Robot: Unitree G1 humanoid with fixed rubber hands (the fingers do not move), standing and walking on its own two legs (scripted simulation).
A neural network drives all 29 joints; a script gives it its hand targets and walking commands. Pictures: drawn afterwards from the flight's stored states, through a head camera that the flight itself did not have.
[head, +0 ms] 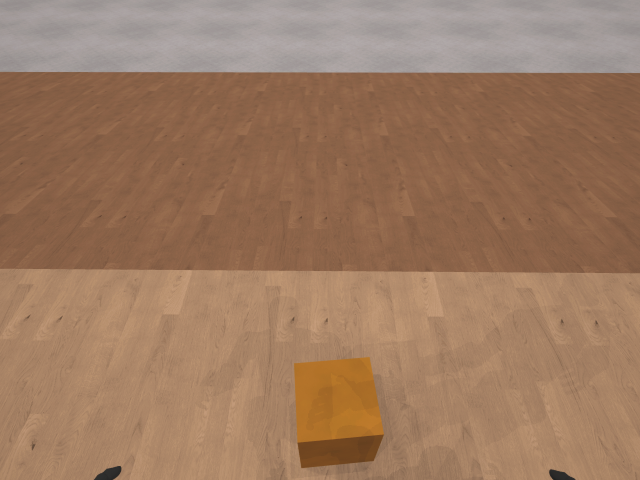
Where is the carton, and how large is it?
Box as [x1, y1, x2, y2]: [294, 357, 383, 467]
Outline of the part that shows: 369,357 294,363 297,442 301,467 373,460 383,435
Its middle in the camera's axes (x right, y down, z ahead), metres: +0.04 +0.49 +1.08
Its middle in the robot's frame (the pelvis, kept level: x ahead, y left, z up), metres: +0.43 -0.02 -0.66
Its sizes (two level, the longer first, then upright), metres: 0.210 0.200 0.250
